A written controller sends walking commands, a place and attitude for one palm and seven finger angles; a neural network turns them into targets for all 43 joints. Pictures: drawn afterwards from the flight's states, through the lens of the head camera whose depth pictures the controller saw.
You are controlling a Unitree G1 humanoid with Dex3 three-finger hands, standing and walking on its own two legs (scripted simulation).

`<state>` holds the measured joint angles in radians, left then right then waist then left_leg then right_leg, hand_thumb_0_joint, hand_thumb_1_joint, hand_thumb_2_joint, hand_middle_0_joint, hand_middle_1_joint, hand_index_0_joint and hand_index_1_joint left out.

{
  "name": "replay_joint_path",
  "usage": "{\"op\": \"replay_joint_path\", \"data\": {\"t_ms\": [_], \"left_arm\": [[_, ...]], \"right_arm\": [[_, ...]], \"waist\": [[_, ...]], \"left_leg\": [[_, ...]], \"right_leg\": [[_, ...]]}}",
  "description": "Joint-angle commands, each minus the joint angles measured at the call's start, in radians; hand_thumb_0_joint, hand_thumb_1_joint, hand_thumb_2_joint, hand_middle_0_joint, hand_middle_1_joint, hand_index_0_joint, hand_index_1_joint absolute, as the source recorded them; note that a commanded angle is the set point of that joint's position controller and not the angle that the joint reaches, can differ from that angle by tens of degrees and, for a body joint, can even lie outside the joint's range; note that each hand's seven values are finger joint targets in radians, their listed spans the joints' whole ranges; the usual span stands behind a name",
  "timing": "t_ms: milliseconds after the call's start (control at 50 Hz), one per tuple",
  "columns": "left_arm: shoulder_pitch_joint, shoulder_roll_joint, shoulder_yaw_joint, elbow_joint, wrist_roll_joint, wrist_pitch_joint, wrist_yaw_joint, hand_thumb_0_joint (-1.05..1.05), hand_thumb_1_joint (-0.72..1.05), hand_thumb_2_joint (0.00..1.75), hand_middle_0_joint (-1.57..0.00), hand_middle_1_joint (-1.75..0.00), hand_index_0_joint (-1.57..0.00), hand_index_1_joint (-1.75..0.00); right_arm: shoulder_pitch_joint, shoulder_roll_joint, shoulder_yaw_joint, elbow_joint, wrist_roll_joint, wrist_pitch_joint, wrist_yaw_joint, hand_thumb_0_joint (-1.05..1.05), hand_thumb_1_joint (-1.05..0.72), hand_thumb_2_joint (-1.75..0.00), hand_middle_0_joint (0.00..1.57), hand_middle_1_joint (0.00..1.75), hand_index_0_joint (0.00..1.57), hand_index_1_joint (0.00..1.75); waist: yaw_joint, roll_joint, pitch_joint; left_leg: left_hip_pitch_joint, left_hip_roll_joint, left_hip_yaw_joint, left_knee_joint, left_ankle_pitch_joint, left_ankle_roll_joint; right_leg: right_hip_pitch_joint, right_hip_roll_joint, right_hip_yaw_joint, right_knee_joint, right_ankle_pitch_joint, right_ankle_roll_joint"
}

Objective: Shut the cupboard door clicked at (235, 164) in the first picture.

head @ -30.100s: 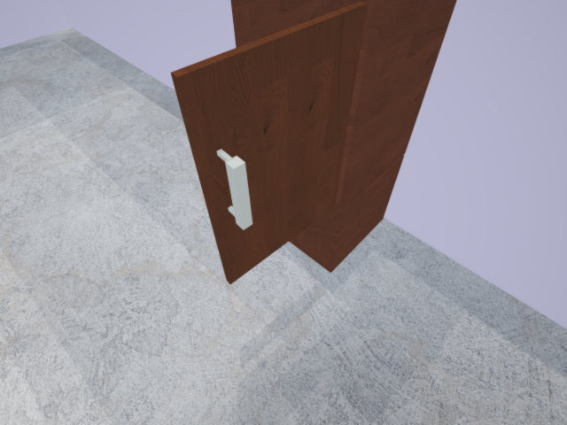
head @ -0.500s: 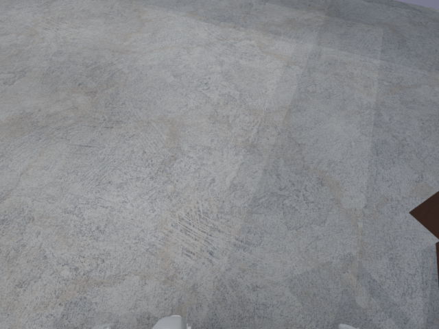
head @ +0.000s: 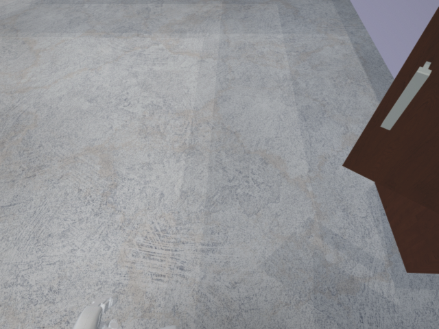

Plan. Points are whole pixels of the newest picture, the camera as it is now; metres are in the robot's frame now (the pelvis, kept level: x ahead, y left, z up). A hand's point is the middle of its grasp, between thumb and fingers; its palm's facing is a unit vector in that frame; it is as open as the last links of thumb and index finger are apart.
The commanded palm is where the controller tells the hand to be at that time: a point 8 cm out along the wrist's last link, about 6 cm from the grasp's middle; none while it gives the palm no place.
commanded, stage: turn to face it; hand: left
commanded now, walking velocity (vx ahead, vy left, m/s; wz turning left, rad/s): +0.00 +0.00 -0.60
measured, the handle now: (405, 96) +0.63 -0.43 +0.03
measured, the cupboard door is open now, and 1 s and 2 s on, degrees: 55 55 55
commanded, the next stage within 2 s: take the last steps up to it in 1.02 s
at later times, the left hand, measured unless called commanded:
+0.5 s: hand (128, 301) +0.19 +0.21 -0.15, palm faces -0.25 -0.95 -0.19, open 7.4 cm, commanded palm none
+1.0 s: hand (180, 284) +0.22 +0.10 -0.14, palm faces -0.48 -0.85 -0.22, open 7.4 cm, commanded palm none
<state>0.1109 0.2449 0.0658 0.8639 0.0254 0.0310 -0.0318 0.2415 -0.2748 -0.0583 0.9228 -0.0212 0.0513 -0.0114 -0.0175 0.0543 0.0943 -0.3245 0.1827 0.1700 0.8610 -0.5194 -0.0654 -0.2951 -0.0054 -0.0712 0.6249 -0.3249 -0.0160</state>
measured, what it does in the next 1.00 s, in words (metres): steps on the spot, turning right: left foot, then right foot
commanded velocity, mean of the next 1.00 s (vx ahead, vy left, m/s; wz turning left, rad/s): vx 0.00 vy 0.00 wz -0.46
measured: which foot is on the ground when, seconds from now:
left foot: up 0.00-0.30, down 0.32-0.72, up 0.74-1.00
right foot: down 0.00-0.32, up 0.34-0.70, down 0.72-1.00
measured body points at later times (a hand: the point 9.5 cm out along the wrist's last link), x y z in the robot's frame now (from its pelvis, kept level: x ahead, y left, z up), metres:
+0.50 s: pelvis +0.04 +0.03 +0.02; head +0.10 +0.05 +0.47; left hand +0.20 +0.26 -0.14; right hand +0.05 -0.23 -0.10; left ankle +0.07 +0.13 -0.72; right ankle -0.04 -0.09 -0.63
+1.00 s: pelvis +0.06 -0.02 +0.02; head +0.08 -0.04 +0.47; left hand +0.25 +0.15 -0.12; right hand -0.02 -0.27 -0.13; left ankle +0.12 +0.10 -0.67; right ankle -0.01 -0.10 -0.72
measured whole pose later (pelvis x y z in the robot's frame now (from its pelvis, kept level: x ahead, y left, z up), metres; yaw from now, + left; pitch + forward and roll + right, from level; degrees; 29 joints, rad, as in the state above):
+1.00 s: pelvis +0.06 -0.02 +0.02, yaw -30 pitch +1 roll +0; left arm 0.19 0.18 0.04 0.94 0.03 0.02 0.00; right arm 0.21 -0.24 -0.04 0.95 -0.02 0.05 -0.01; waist -0.02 0.02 0.04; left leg -0.47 0.07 0.04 0.96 -0.41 -0.09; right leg -0.21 0.03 0.00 0.45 -0.27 -0.03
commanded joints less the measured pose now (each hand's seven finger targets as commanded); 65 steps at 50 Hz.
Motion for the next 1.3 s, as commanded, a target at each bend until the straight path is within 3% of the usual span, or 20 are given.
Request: {"op": "replay_joint_path", "data": {"t_ms": [0,60,180,240,260,300,420,580,660,680,700,720,760,820,1000,1060,1100,1140,1220,1280], "left_arm": [[0.107,0.214,0.054,-0.036,-0.009,-0.008,0.047,0.0,0.9,0.9,-0.2,-0.3,-0.2,-0.3],[0.038,0.178,0.038,-0.058,-0.006,-0.016,0.042,0.0,0.9,0.9,-0.2,-0.3,-0.2,-0.3],[0.064,0.203,0.049,-0.045,0.002,-0.01,0.037,0.0,0.9,0.9,-0.2,-0.3,-0.2,-0.3],[0.015,0.199,0.053,-0.055,-0.006,0.0,0.037,0.0,0.9,0.9,-0.2,-0.3,-0.2,-0.3],[0.006,0.169,0.046,-0.06,-0.013,0.006,0.035,0.0,0.9,0.9,-0.2,-0.3,-0.2,-0.3],[0.064,0.085,0.03,-0.089,-0.02,0.011,0.022,0.0,0.9,0.9,-0.2,-0.3,-0.2,-0.3],[0.03,0.078,0.038,-0.05,-0.009,0.027,-0.006,0.0,0.9,0.9,-0.2,-0.3,-0.2,-0.3],[-0.032,0.049,0.023,-0.065,-0.007,0.026,-0.009,0.0,0.9,0.9,-0.2,-0.3,-0.2,-0.3],[0.07,0.074,0.025,-0.036,-0.005,0.01,0.0,0.0,0.9,0.9,-0.2,-0.3,-0.2,-0.3],[0.139,0.138,0.034,-0.015,0.002,-0.001,0.009,0.0,0.9,0.9,-0.2,-0.3,-0.2,-0.3],[0.196,0.242,0.053,0.002,0.007,-0.014,0.024,0.0,0.9,0.9,-0.2,-0.3,-0.2,-0.3],[0.234,0.271,0.049,0.013,-0.009,-0.012,0.033,0.0,0.9,0.9,-0.2,-0.3,-0.2,-0.3],[0.144,0.212,0.044,0.005,-0.008,-0.019,0.05,0.0,0.9,0.9,-0.2,-0.3,-0.2,-0.3],[0.054,0.145,0.021,-0.018,-0.01,-0.024,0.051,0.0,0.9,0.9,-0.2,-0.3,-0.2,-0.3],[0.107,0.158,0.034,0.025,0.002,-0.021,0.049,0.0,0.9,0.9,-0.2,-0.3,-0.2,-0.3],[0.073,0.143,0.032,0.031,-0.009,-0.014,0.049,0.0,0.9,0.9,-0.2,-0.3,-0.2,-0.3],[0.133,0.055,0.017,0.028,-0.018,-0.005,0.045,0.0,0.9,0.9,-0.2,-0.3,-0.2,-0.3],[0.086,0.055,0.015,0.014,-0.007,0.01,0.038,0.0,0.9,0.9,-0.2,-0.3,-0.2,-0.3],[0.069,0.059,0.029,0.032,0.006,0.009,-0.004,0.0,0.9,0.9,-0.2,-0.3,-0.2,-0.3],[0.051,0.043,0.023,0.037,0.005,0.003,-0.017,0.0,0.9,0.9,-0.2,-0.3,-0.2,-0.3]], "right_arm": [[-0.104,-0.091,-0.015,-0.135,0.01,-0.022,-0.02,0.0,-0.9,-0.9,0.2,0.3,0.2,0.3],[-0.054,-0.071,-0.009,-0.104,0.005,-0.019,-0.007,0.0,-0.9,-0.9,0.2,0.3,0.2,0.3],[-0.075,-0.056,-0.006,-0.127,0.014,-0.029,-0.007,0.0,-0.9,-0.9,0.2,0.3,0.2,0.3],[0.02,-0.061,-0.005,-0.102,0.017,-0.041,-0.016,0.0,-0.9,-0.9,0.2,0.3,0.2,0.3],[0.063,-0.089,-0.009,-0.087,0.014,-0.05,-0.019,0.0,-0.9,-0.9,0.2,0.3,0.2,0.3],[0.103,-0.237,-0.032,-0.106,-0.008,-0.055,-0.023,0.0,-0.9,-0.9,0.2,0.3,0.2,0.3],[0.004,-0.133,-0.008,-0.117,-0.01,-0.063,-0.034,0.0,-0.9,-0.9,0.2,0.3,0.2,0.3],[0.054,-0.157,-0.032,-0.064,-0.01,-0.051,-0.018,0.0,-0.9,-0.9,0.2,0.3,0.2,0.3],[0.012,-0.17,-0.039,-0.058,-0.003,-0.044,-0.012,0.0,-0.9,-0.9,0.2,0.3,0.2,0.3],[0.015,-0.136,-0.037,-0.062,0.007,-0.043,-0.003,0.0,-0.9,-0.9,0.2,0.3,0.2,0.3],[-0.031,-0.048,-0.014,-0.109,0.011,-0.041,0.0,0.0,-0.9,-0.9,0.2,0.3,0.2,0.3],[-0.066,-0.065,-0.007,-0.122,0.01,-0.023,-0.011,0.0,-0.9,-0.9,0.2,0.3,0.2,0.3],[-0.061,-0.073,-0.009,-0.092,0.01,-0.021,-0.022,0.0,-0.9,-0.9,0.2,0.3,0.2,0.3],[0.005,-0.055,-0.004,-0.041,0.005,-0.017,-0.009,0.0,-0.9,-0.9,0.2,0.3,0.2,0.3],[-0.038,-0.02,0.003,-0.048,0.011,-0.028,-0.012,0.0,-0.9,-0.9,0.2,0.3,0.2,0.3],[0.046,-0.02,0.007,-0.015,0.012,-0.039,-0.02,0.0,-0.9,-0.9,0.2,0.3,0.2,0.3],[0.081,-0.115,-0.004,-0.005,-0.002,-0.057,-0.024,0.0,-0.9,-0.9,0.2,0.3,0.2,0.3],[0.134,-0.173,-0.015,-0.001,-0.019,-0.057,-0.04,0.0,-0.9,-0.9,0.2,0.3,0.2,0.3],[0.062,-0.116,-0.003,-0.023,-0.019,-0.073,-0.037,0.0,-0.9,-0.9,0.2,0.3,0.2,0.3],[0.125,-0.097,-0.006,0.008,-0.013,-0.09,-0.037,0.0,-0.9,-0.9,0.2,0.3,0.2,0.3]], "waist": [[0.062,-0.3,-0.126],[0.011,-0.226,-0.145],[0.025,-0.215,-0.143],[-0.021,-0.205,-0.162],[-0.041,-0.136,-0.166],[-0.033,0.277,-0.185],[0.006,0.114,-0.134],[-0.03,0.155,-0.12],[0.031,0.107,-0.151],[0.062,-0.028,-0.177],[0.096,-0.346,-0.163],[0.113,-0.272,-0.159],[0.062,-0.337,-0.141],[-0.001,-0.216,-0.165],[0.027,-0.194,-0.123],[-0.017,-0.19,-0.127],[-0.004,0.103,-0.151],[-0.05,0.202,-0.132],[-0.008,0.078,-0.044],[-0.027,0.071,-0.064]], "left_leg": [[-0.345,-0.049,-0.181,0.354,-0.006,-0.021],[-0.232,-0.072,-0.148,0.239,0.101,-0.036],[-0.136,-0.126,-0.129,-0.045,0.104,-0.03],[0.054,-0.151,-0.113,-0.313,0.263,-0.021],[0.18,-0.112,-0.14,-0.451,0.354,-0.009],[0.274,0.295,-0.522,-0.566,0.555,0.185],[0.249,0.159,-0.191,-0.502,0.786,0.179],[0.226,0.186,-0.086,-0.466,0.734,0.182],[0.138,0.158,-0.029,-0.323,0.622,0.11],[0.012,0.098,0.015,-0.187,0.471,0.054],[-0.249,-0.067,0.06,0.034,-0.073,-0.006],[-0.269,-0.09,-0.087,0.207,-0.151,-0.005],[-0.348,-0.081,-0.178,0.334,-0.051,-0.009],[-0.237,-0.072,-0.154,0.283,0.111,-0.025],[-0.12,-0.13,-0.123,-0.093,0.104,-0.01],[0.092,-0.149,-0.112,-0.361,0.315,0.003],[0.261,0.072,-0.338,-0.473,0.585,0.099],[0.238,0.261,-0.535,-0.596,0.513,0.22],[0.17,0.169,-0.363,-0.658,0.21,0.18],[0.255,0.158,-0.288,-0.658,0.301,0.173]], "right_leg": [[0.253,-0.311,0.401,-0.266,0.579,-0.205],[0.169,-0.219,0.268,-0.243,0.588,-0.164],[0.144,-0.21,0.363,-0.227,0.517,-0.174],[0.064,-0.164,0.369,-0.145,0.464,-0.112],[-0.027,-0.112,0.334,-0.083,0.354,-0.064],[-0.249,0.069,0.105,0.323,-0.324,0.036],[-0.272,-0.024,0.081,0.552,-0.13,0.08],[-0.119,-0.013,-0.019,0.211,-0.119,0.057],[0.116,0.004,-0.038,-0.134,0.118,0.02],[0.279,-0.093,0.082,-0.238,0.258,-0.015],[0.383,-0.343,0.409,-0.289,0.565,-0.122],[0.286,-0.414,0.449,-0.284,0.685,-0.203],[0.284,-0.336,0.414,-0.276,0.67,-0.209],[0.206,-0.236,0.219,-0.258,0.637,-0.164],[0.181,-0.233,0.31,-0.257,0.548,-0.19],[0.073,-0.178,0.298,-0.19,0.44,-0.119],[-0.089,-0.018,0.182,-0.029,0.118,-0.018],[-0.203,0.042,0.106,0.338,-0.293,0.027],[-0.296,-0.022,0.113,0.524,-0.088,0.032],[-0.329,-0.037,0.088,0.466,-0.011,0.043]]}}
